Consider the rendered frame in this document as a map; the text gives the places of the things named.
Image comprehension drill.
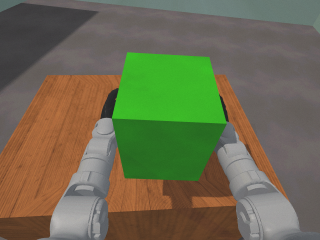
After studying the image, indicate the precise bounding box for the carton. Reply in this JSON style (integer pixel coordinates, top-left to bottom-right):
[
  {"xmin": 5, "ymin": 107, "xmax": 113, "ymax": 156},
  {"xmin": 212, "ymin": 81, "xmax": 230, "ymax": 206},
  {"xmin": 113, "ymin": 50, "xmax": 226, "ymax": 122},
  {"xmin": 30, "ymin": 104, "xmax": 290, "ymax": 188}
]
[{"xmin": 112, "ymin": 52, "xmax": 227, "ymax": 181}]

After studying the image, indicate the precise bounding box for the robot right hand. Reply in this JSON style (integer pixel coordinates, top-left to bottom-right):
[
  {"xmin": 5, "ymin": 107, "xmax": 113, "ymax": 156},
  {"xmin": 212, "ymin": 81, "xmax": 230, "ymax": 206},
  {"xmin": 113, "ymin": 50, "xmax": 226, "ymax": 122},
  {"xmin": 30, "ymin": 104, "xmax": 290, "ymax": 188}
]
[{"xmin": 219, "ymin": 94, "xmax": 229, "ymax": 122}]

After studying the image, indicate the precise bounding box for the left robot upper arm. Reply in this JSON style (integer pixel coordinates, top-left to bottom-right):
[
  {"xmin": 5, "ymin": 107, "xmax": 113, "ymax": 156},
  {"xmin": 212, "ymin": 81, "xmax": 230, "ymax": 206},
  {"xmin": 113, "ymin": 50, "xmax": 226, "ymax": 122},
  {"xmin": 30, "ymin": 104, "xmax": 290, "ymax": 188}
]
[{"xmin": 37, "ymin": 195, "xmax": 109, "ymax": 240}]

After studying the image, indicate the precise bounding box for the robot left hand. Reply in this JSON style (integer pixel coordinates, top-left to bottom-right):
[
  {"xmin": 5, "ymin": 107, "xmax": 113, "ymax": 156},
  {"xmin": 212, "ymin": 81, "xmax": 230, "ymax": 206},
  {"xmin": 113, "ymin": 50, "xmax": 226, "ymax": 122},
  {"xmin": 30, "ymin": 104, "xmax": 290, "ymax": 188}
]
[{"xmin": 100, "ymin": 88, "xmax": 119, "ymax": 119}]

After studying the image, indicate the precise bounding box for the left robot forearm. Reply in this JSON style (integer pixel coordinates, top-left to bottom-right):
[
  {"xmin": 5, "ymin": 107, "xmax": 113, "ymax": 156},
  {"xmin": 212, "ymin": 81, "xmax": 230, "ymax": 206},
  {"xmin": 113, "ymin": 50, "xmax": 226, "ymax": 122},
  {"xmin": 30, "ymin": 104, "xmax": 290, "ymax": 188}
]
[{"xmin": 50, "ymin": 118, "xmax": 118, "ymax": 235}]

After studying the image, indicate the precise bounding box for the right robot upper arm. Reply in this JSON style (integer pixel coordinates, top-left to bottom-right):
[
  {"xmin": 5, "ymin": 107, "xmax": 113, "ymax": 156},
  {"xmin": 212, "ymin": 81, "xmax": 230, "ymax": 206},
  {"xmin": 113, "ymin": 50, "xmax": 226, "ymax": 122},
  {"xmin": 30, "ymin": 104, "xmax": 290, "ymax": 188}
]
[{"xmin": 236, "ymin": 192, "xmax": 320, "ymax": 240}]

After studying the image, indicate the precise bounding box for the right robot forearm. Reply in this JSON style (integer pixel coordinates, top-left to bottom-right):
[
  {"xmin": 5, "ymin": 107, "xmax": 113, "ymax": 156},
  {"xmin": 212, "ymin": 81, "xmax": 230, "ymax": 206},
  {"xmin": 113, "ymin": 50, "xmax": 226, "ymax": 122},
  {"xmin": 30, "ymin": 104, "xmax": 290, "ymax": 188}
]
[{"xmin": 214, "ymin": 121, "xmax": 300, "ymax": 228}]

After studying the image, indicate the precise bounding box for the pedestal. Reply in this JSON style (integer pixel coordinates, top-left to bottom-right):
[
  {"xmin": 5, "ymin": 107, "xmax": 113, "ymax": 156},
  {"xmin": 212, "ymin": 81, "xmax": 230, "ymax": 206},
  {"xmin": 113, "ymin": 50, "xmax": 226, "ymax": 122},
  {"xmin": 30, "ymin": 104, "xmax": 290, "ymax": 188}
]
[{"xmin": 0, "ymin": 74, "xmax": 290, "ymax": 240}]

